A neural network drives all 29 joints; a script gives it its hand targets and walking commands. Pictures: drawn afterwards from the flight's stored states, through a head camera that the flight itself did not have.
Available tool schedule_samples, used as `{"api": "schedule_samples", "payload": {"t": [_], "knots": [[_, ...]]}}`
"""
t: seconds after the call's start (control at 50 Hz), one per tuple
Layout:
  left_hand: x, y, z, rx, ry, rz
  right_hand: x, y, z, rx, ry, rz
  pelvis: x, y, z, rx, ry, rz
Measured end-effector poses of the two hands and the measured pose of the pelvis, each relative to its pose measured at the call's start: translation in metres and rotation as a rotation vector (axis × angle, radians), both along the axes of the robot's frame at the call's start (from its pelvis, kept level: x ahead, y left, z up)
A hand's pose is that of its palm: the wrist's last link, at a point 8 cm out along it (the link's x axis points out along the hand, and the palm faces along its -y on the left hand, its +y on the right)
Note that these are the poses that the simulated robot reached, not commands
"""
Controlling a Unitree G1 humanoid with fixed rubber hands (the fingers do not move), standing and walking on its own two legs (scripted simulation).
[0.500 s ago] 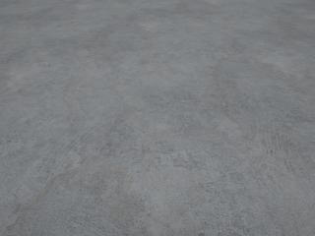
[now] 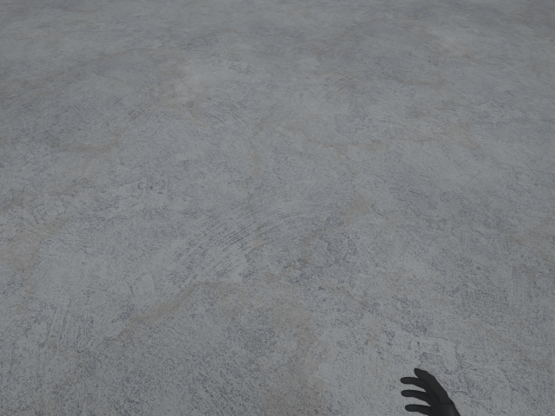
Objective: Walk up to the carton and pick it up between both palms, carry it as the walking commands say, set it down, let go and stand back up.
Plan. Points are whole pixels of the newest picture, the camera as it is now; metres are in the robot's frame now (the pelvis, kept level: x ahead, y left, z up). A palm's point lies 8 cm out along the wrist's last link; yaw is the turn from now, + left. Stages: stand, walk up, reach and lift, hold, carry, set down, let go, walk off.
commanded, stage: walk up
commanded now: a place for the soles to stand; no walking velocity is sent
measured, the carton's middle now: out of the picture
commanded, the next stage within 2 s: none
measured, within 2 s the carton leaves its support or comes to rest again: neither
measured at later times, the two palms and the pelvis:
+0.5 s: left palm (124, 345) +0.27 +0.25 -0.07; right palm (383, 243) +0.50 -0.23 -0.11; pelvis +0.31 -0.01 +0.02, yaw +25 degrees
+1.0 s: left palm (87, 255) +0.46 +0.39 -0.11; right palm (247, 152) +0.83 +0.08 -0.13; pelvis +0.60 +0.19 +0.00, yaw +40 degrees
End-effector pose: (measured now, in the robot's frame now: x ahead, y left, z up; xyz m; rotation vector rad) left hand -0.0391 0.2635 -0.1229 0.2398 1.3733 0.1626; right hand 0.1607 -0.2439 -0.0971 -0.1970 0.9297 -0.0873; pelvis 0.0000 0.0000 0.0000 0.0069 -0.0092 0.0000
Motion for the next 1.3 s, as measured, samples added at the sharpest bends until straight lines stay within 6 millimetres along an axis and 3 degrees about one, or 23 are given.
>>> {"api": "schedule_samples", "payload": {"t": [0.1, 0.18, 0.28, 0.34, 0.4, 0.46, 0.56, 0.62, 0.7, 0.78, 0.86, 0.92, 0.98, 1.06, 1.12, 1.16, 1.22, 1.26, 1.3], "knots": [[0.138, -0.002, 0.021, -0.013, -0.294, -0.027, 0.006, -0.004, 0.004, -0.02, 0.123, -0.013, 0.053, 0.001, 0.016, 0.002, -0.027, 0.073], [0.229, -0.009, 0.045, -0.001, -0.431, -0.042, 0.031, -0.016, 0.006, -0.025, 0.164, -0.007, 0.105, -0.003, 0.023, 0.006, -0.034, 0.119], [0.325, -0.015, 0.065, 0.048, -0.547, -0.042, 0.091, -0.035, -0.011, -0.036, 0.219, 0.054, 0.182, -0.012, 0.016, 0.011, -0.029, 0.195], [0.366, -0.01, 0.058, 0.121, -0.621, 0.008, 0.145, -0.046, -0.037, -0.067, 0.274, 0.159, 0.229, -0.021, -0.006, 0.011, -0.018, 0.256], [0.361, -0.007, 0.054, 0.165, -0.582, 0.13, 0.212, -0.037, -0.042, -0.093, 0.296, 0.29, 0.259, -0.021, -0.006, -0.01, -0.027, 0.34], [0.329, -0.01, 0.054, 0.185, -0.461, 0.267, 0.287, -0.01, -0.027, -0.075, 0.244, 0.394, 0.292, -0.016, 0.009, -0.003, -0.031, 0.412], [0.271, -0.029, 0.057, 0.164, -0.212, 0.458, 0.408, 0.06, 0.004, 0.007, 0.11, 0.501, 0.348, 0.001, 0.03, 0.019, -0.026, 0.473], [0.252, -0.042, 0.059, 0.134, -0.072, 0.544, 0.468, 0.108, 0.016, 0.054, 0.046, 0.545, 0.383, 0.018, 0.035, 0.039, -0.024, 0.496], [0.254, -0.048, 0.059, 0.092, 0.053, 0.628, 0.535, 0.176, 0.018, 0.093, 0.015, 0.614, 0.432, 0.05, 0.033, 0.057, -0.021, 0.534], [0.28, -0.039, 0.047, 0.05, 0.133, 0.707, 0.595, 0.249, 0.003, 0.101, 0.021, 0.698, 0.48, 0.092, 0.018, 0.052, -0.004, 0.577], [0.319, -0.01, 0.018, -0.015, 0.203, 0.745, 0.649, 0.316, -0.025, 0.097, -0.014, 0.704, 0.529, 0.146, -0.012, 0.03, 0.016, 0.625], [0.379, 0.038, 0.004, -0.025, 0.101, 0.752, 0.663, 0.336, -0.04, 0.057, 0.038, 0.685, 0.556, 0.17, -0.017, 0.032, 0.029, 0.685], [0.468, 0.105, 0.011, 0.028, -0.128, 0.68, 0.669, 0.332, -0.036, 0.016, 0.113, 0.647, 0.588, 0.188, -0.004, 0.035, 0.028, 0.698], [0.593, 0.186, 0.039, 0.101, -0.386, 0.547, 0.684, 0.316, -0.024, -0.015, 0.159, 0.585, 0.636, 0.211, 0.011, 0.041, 0.019, 0.688], [0.673, 0.23, 0.06, 0.146, -0.506, 0.472, 0.705, 0.303, -0.021, -0.044, 0.194, 0.554, 0.677, 0.228, 0.015, 0.037, 0.003, 0.69], [0.716, 0.252, 0.069, 0.177, -0.555, 0.446, 0.727, 0.299, -0.024, -0.067, 0.223, 0.548, 0.708, 0.241, 0.013, 0.033, -0.006, 0.699], [0.757, 0.279, 0.063, 0.253, -0.606, 0.457, 0.774, 0.304, -0.042, -0.115, 0.266, 0.609, 0.756, 0.258, -0.006, 0.032, -0.005, 0.739], [0.759, 0.284, 0.051, 0.277, -0.576, 0.539, 0.809, 0.322, -0.049, -0.144, 0.281, 0.676, 0.778, 0.271, -0.012, 0.017, -0.023, 0.777], [0.747, 0.279, 0.044, 0.265, -0.488, 0.636, 0.846, 0.354, -0.042, -0.143, 0.264, 0.739, 0.798, 0.288, -0.005, 0.01, -0.03, 0.817]]}}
